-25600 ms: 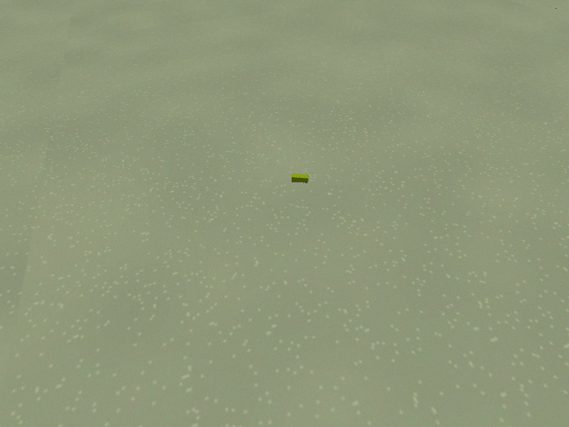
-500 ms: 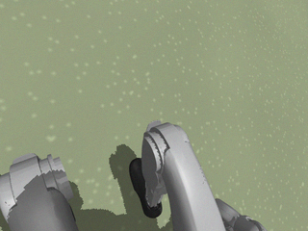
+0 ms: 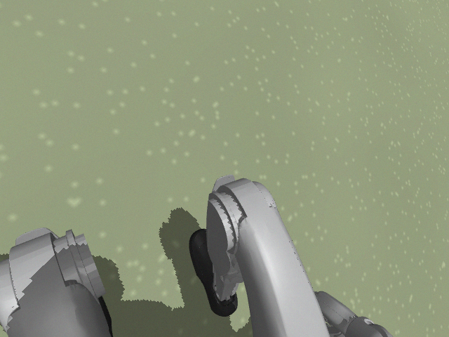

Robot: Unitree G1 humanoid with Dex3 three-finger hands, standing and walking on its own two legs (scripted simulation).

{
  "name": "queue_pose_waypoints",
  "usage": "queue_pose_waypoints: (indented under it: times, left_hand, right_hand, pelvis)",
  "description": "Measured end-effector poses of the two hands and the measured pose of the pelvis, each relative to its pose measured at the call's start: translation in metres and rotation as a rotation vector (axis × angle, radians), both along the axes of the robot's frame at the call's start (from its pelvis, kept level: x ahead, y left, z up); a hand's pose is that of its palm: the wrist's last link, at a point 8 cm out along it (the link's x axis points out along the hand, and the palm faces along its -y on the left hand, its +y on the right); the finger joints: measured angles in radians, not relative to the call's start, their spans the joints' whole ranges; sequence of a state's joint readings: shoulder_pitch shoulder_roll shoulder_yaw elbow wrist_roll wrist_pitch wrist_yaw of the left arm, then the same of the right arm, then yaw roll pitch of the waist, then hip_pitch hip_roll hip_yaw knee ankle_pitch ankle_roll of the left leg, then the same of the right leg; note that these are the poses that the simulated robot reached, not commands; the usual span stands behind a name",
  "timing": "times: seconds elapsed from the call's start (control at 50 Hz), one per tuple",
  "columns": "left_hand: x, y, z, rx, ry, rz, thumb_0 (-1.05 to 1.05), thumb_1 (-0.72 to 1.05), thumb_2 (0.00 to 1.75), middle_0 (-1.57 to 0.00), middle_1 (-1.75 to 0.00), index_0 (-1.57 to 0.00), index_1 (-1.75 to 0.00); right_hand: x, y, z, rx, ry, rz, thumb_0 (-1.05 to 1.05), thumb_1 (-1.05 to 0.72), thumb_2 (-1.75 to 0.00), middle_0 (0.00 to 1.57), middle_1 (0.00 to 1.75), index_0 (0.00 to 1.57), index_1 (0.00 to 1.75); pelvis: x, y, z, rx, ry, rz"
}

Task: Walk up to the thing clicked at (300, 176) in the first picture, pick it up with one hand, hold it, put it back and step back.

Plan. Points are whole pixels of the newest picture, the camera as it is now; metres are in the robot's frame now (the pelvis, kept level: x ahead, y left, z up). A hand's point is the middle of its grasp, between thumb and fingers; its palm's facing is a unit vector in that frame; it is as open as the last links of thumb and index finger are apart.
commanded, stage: close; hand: left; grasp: from above
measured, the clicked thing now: out of the picture +0.41 +0.34 -0.28
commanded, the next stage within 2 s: settle in 0.58 s
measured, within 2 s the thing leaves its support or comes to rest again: leaves its support in 1.00 s
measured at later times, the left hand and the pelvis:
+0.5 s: hand out of the picture +0.40 +0.34 -0.25, palm faces -0.41 -0.15 -0.90, open 6.4 cm; pelvis +0.00 +0.00 +0.00, yaw +0 degrees
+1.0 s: hand out of the picture +0.40 +0.34 -0.24, palm faces -0.42 -0.17 -0.89, open 6.2 cm; pelvis +0.00 +0.00 +0.00, yaw +0 degrees
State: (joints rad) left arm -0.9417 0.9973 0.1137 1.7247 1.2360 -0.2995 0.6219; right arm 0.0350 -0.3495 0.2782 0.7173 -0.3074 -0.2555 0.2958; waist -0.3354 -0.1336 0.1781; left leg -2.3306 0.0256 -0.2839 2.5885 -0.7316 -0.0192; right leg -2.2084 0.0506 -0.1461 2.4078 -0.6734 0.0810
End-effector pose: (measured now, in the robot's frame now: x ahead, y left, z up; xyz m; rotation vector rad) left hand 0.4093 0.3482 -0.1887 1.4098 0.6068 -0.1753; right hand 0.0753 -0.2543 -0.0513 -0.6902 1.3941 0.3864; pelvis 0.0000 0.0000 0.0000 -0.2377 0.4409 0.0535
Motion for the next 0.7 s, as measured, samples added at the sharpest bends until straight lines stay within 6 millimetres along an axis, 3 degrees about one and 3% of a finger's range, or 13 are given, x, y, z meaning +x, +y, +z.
queue_pose_waypoints:
  times: [0.18, 0.5, 0.7]
  left_hand:
    - [-0.009, -0.004, 0.000, -0.004, -0.032, -0.052, 0.00, 0.41, 0.28, -0.69, -0.37, -0.80, -0.37]
    - [-0.005, -0.008, 0.000, 0.014, -0.066, -0.027, 0.01, 0.56, 0.14, -0.89, -0.23, -0.96, -0.21]
    - [0.000, -0.008, 0.002, 0.012, -0.046, -0.016, 0.01, 0.59, 0.04, -0.96, -0.16, -1.01, -0.13]
  right_hand:
    - [0.001, 0.012, -0.008, 0.016, 0.006, 0.030, 0.00, -0.89, -0.89, 0.20, 0.30, 0.20, 0.30]
    - [0.008, -0.006, 0.013, -0.053, -0.036, 0.041, 0.00, -0.89, -0.89, 0.20, 0.30, 0.20, 0.30]
    - [0.002, -0.002, 0.008, -0.027, -0.022, 0.029, 0.00, -0.89, -0.89, 0.20, 0.30, 0.19, 0.30]
  pelvis:
    - [-0.002, -0.001, 0.000, 0.000, -0.013, -0.004]
    - [-0.003, 0.002, 0.002, -0.008, -0.007, -0.001]
    - [-0.003, 0.001, 0.001, -0.004, -0.004, -0.002]
